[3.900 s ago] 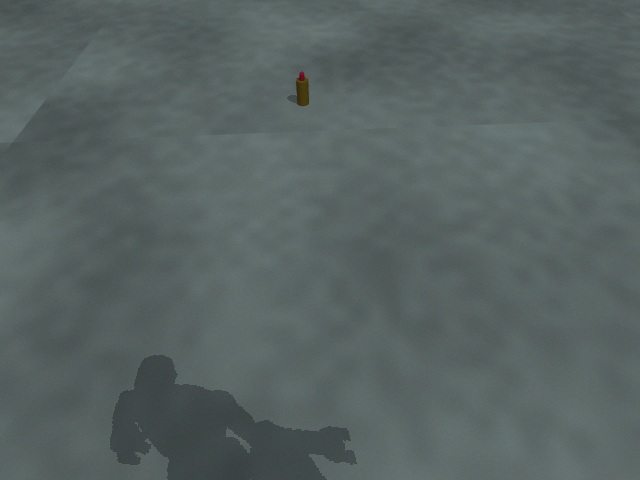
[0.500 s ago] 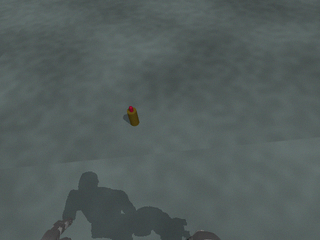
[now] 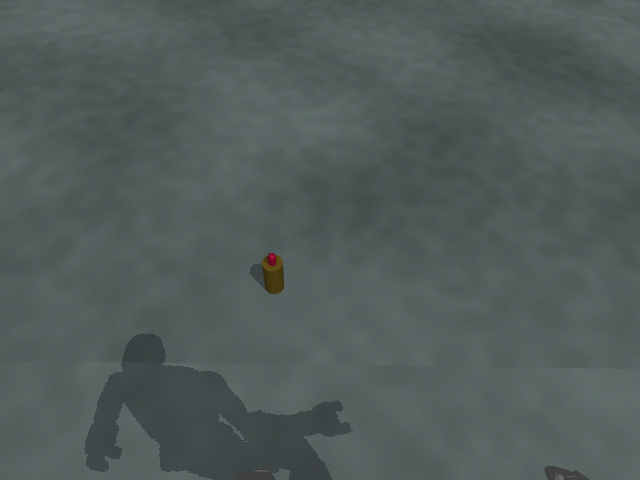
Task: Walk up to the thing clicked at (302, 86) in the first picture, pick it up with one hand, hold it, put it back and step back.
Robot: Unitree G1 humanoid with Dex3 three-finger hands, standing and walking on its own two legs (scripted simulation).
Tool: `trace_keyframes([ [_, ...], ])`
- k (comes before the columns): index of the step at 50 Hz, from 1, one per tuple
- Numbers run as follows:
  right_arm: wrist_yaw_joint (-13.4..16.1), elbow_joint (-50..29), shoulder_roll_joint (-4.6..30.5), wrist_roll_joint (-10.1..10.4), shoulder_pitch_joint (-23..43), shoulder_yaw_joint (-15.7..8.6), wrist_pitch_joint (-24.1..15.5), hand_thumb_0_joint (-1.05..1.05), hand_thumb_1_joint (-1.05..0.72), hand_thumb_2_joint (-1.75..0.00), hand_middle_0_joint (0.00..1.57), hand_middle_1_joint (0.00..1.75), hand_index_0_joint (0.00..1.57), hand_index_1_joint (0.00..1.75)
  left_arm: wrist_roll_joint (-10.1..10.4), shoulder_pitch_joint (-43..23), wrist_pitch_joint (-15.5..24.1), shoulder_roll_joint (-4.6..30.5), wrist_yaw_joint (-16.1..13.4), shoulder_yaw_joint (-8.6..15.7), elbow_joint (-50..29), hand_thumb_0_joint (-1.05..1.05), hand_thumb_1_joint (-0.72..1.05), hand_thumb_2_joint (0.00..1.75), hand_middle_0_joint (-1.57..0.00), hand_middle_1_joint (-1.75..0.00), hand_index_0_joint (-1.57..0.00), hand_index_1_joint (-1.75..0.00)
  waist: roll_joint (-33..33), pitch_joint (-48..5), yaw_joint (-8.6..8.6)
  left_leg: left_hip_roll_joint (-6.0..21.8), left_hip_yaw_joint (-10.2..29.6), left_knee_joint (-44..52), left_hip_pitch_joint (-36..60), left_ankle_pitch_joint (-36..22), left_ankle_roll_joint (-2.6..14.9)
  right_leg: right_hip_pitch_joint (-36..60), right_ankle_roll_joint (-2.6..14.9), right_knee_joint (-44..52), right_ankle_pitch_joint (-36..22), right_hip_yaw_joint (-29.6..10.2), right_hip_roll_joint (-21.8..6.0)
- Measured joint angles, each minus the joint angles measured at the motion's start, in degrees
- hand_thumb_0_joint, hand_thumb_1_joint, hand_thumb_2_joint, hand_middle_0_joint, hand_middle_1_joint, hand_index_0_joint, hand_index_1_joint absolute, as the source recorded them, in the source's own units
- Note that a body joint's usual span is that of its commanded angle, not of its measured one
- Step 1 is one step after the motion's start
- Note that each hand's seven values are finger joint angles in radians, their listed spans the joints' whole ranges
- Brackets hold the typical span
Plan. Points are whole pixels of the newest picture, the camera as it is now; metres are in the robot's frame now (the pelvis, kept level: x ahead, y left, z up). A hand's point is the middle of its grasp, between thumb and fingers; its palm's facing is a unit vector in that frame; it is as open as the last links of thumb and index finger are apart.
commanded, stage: walk up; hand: left
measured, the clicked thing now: (273, 271) +0.85 +0.17 -0.66
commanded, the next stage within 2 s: none
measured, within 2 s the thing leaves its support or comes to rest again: neither
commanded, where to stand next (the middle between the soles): +0.52 +0.03 m, yaw -2 degrees
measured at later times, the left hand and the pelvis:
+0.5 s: hand (162, 392) +0.26 +0.25 -0.11, palm faces -0.04 -0.90 -0.43, open 7.4 cm; pelvis +0.17 -0.03 +0.00, yaw -2 degrees
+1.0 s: hand (152, 328) +0.37 +0.31 -0.15, palm faces -0.09 -0.94 -0.33, open 7.4 cm; pelvis +0.31 +0.04 +0.01, yaw -2 degrees
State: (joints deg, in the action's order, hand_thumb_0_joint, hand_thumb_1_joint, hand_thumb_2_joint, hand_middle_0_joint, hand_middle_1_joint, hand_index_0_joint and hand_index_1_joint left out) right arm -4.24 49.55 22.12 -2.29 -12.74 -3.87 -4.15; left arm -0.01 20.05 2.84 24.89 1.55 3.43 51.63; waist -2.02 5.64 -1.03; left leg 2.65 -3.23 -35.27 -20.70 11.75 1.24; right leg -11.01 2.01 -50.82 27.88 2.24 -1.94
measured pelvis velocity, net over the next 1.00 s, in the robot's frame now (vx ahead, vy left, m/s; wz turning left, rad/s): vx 0.31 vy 0.04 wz -0.04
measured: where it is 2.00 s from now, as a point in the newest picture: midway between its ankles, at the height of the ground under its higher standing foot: (313, 393)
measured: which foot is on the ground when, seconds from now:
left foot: down 0.00-0.42, up 0.44-0.80, down 0.82-1.00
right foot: up 0.00-0.38, down 0.40-0.86, up 0.88-1.00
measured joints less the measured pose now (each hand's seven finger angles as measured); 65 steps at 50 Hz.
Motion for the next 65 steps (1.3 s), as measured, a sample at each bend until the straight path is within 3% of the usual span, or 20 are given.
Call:
trace_keyframes([
  [2, 0.57, -1.11, -0.46, 0.96, -0.48, 0.21, -0.39, 0.01, -0.91, -0.89, 0.2, 0.3, 0.2, 0.3, 0.03, -0.48, -0.41, -0.39, -0.04, -0.89, 0.53, 0.01, 0.91, 0.9, -0.21, -0.3, -0.2, -0.3, 0.62, 0.27, 0.96, 0.34, 0.28, 1.23, 2.33, 0.76, 0.48, -5.56, 0.57, -9.89, -0.08, -1.71, 1.69],
  [5, 1.25, -1.38, -1.19, 1.72, -1.91, 1.17, -0.43, 0.01, -0.91, -0.89, 0.2, 0.3, 0.2, 0.3, 0.54, -1.14, -0.29, -0.13, 0.54, -1.22, 0.1, 0.01, 0.91, 0.9, -0.21, -0.3, -0.2, -0.3, -0.57, 0.03, 1.35, -0.55, -0.48, 5.61, 6.83, 0.4, 0.39, -11.74, 0.57, -11.72, -5.15, -4.27, 0.82],
  [11, 1.34, -0.9, -0.75, 1.59, -4.36, 1.35, -0.15, 0.01, -0.9, -0.89, 0.2, 0.3, 0.2, 0.3, -0.01, -2.1, -0.72, -0.35, 1.83, -0.71, -0.14, 0.0, 0.91, 0.9, -0.21, -0.3, -0.2, -0.3, -1.35, -0.61, 1.5, -2.37, -2.39, 9.86, 13.28, 2.24, 1.06, -17.3, -1.86, -0.95, -12.39, -4.51, -3.14],
  [17, 1.17, -0.84, 1.21, 1.38, -6.18, 0.65, 0.22, 0.01, -0.9, -0.89, 0.2, 0.3, 0.2, 0.3, -0.53, -3.28, -0.43, -1.25, 2.71, -0.38, 0.67, 0.0, 0.91, 0.9, -0.21, -0.3, -0.2, -0.3, 0.78, -1.13, 2.19, -2.69, -3.53, 8.66, 16.23, 6.98, 0.05, -14.61, -1.49, 12.91, -17.6, -1.95, -4.23],
  [20, 1.35, -0.93, 2.05, 1.52, -6.99, 0.46, 0.91, 0.01, -0.9, -0.89, 0.2, 0.3, 0.2, 0.3, -0.76, -3.8, 0.71, -1.42, 2.33, -0.12, 0.69, 0.0, 0.91, 0.9, -0.21, -0.3, -0.2, -0.3, 2.81, -1.35, 2.31, -1.34, -3.21, 3.1, 15.67, 12.05, -0.97, -10.51, -1.28, 17.29, -18.99, -0.72, -2.44],
  [22, 1.76, -0.42, 2.25, 1.65, -6.63, 0.39, 1.67, 0.01, -0.9, -0.9, 0.2, 0.3, 0.2, 0.3, -0.94, -4.65, 1.79, -2.1, 1.6, 0.0, 0.02, 0.0, 0.91, 0.9, -0.21, -0.3, -0.2, -0.3, 5.47, -0.4, 2.25, 0.46, -0.62, -7.07, 12.28, 14.72, 0.69, -9.76, -1.47, 14.97, -16.4, 1.04, -0.78],
  [25, 1.9, 0.49, 1.74, 1.52, -5.43, 1.28, 2.69, 0.01, -0.91, -0.9, 0.2, 0.3, 0.2, 0.3, -0.16, -4.69, 2.53, -2.5, 1.03, -0.48, -1.4, 0.0, 0.91, 0.9, -0.21, -0.3, -0.2, -0.3, 4.9, 0.1, 0.76, -2.25, 1.51, -22.53, 4.98, 16.06, 1.24, -7.96, -0.97, 14.9, -14.43, 0.4, -1.36],
  [28, 1.61, 0.45, 2.12, 2.02, -4.0, 1.3, 2.69, 0.01, -0.91, -0.89, 0.2, 0.3, 0.2, 0.3, 0.37, -3.82, 2.53, -3.25, 0.56, -1.21, -2.02, 0.0, 0.91, 0.9, -0.21, -0.3, -0.2, -0.3, 5.46, 0.33, 0.19, -2.17, 2.9, -26.26, -1.09, 12.7, 1.2, -4.37, -1.07, 19.19, -15.28, 0.35, -1.33],
  [33, 0.66, -0.4, 2.62, 1.76, -2.39, 0.35, 2.92, 0.01, -0.91, -0.9, 0.2, 0.3, 0.2, 0.3, 0.01, -1.87, 2.23, -3.1, 0.39, -1.71, -2.42, 0.0, 0.9, 0.9, -0.21, -0.3, -0.2, -0.3, 6.16, 0.2, 0.12, 0.42, 4.7, -19.23, -6.54, 6.46, -0.05, -0.25, -1.32, 23.11, -15.03, 0.81, -0.38],
  [37, -0.07, 0.33, 2.43, 1.09, -2.07, -0.18, 3.16, 0.01, -0.91, -0.9, 0.2, 0.3, 0.2, 0.3, -0.47, -1.05, 1.96, -1.93, 0.61, -1.4, -3.07, 0.0, 0.9, 0.9, -0.21, -0.3, -0.2, -0.3, 5.33, -0.3, -0.1, 2.17, 3.46, -8.56, -6.34, 3.53, -1.05, 1.59, -1.56, 22.74, -12.62, 1.81, -0.19],
  [40, -0.44, 0.93, 2.23, 0.8, -2.14, -0.43, 2.7, 0.01, -0.91, -0.9, 0.2, 0.3, 0.2, 0.3, -0.6, -0.56, 1.65, -0.62, 0.72, -1.19, -3.19, 0.0, 0.9, 0.9, -0.21, -0.3, -0.2, -0.3, 3.93, -0.91, -0.32, 2.26, 2.38, -1.78, -3.4, 1.27, -0.72, 1.94, -2.5, 19.79, -9.28, 2.09, -0.66],
  [42, -0.28, 1.06, 1.94, 0.61, -2.47, -0.71, 1.76, 0.01, -0.91, -0.9, 0.2, 0.3, 0.2, 0.3, -0.72, -0.36, 1.1, 0.39, 0.65, -0.97, -2.72, 0.0, 0.9, 0.9, -0.21, -0.3, -0.2, -0.3, 1.92, -1.41, 0.13, 0.99, 1.2, 0.55, -1.08, -1.65, -0.54, 1.23, -2.54, 15.11, -5.46, 1.76, -2.25],
  [43, -0.03, 1.03, 1.52, 0.46, -2.37, -0.79, 1.24, 0.01, -0.91, -0.9, 0.2, 0.3, 0.2, 0.3, -0.74, -0.46, 0.69, 0.87, 0.46, -0.77, -2.3, 0.0, 0.9, 0.9, -0.21, -0.3, -0.2, -0.3, -0.06, -1.18, 0.12, -0.24, -0.11, -0.78, -0.7, -0.98, -0.36, -0.06, -1.12, 10.88, -3.84, 0.46, -3.79],
  [46, 0.57, 0.02, 1.12, 0.91, -2.93, -0.45, 0.21, 0.01, -0.91, -0.9, 0.2, 0.3, 0.2, 0.3, -0.45, -0.9, -0.64, 0.33, -0.17, -0.98, -0.72, 0.01, 0.91, 0.9, -0.21, -0.3, -0.2, -0.3, -0.82, -1.19, 1.3, -0.39, -1.26, -3.24, 0.34, 2.47, 0.61, -7.01, 0.7, -5.61, -1.11, -3.63, -1.14],
  [49, 1.12, -0.07, 0.02, 1.34, -4.27, 0.33, 0.08, 0.01, -0.91, -0.89, 0.2, 0.3, 0.2, 0.3, -0.15, -1.82, -0.77, 0.53, 0.02, -1.36, 0.12, 0.01, 0.91, 0.9, -0.21, -0.3, -0.2, -0.3, -1.58, -0.92, 2.25, -0.63, -1.6, 0.76, 4.02, 1.86, 0.82, -12.59, 0.81, -11.59, -4.56, -4.22, 0.08],
  [58, 1.64, 0.01, 0.16, 1.37, -8.29, 0.91, 0.07, 0.01, -0.9, -0.89, 0.2, 0.3, 0.2, 0.3, -0.53, -2.74, -1.47, -0.17, 1.66, -0.69, 0.59, 0.0, 0.91, 0.9, -0.21, -0.3, -0.2, -0.3, -1.19, -0.32, 2.94, -2.69, -3.71, 9.45, 12.23, 1.55, 1.79, -17.47, -1.83, 1.55, -13.29, -3.83, -2.96],
  [65, 2.31, 0.13, 1.0, 1.52, -8.41, 1.21, 1.49, 0.01, -0.9, -0.89, 0.2, 0.3, 0.2, 0.3, -0.87, -4.95, -0.88, -1.19, 0.98, -0.65, 0.55, 0.0, 0.91, 0.9, -0.21, -0.3, -0.2, -0.3, 1.45, 0.17, 3.23, -2.34, -4.2, 4.39, 12.22, 7.03, 0.11, -11.12, -0.89, 15.52, -17.38, -1.34, -2.01],
])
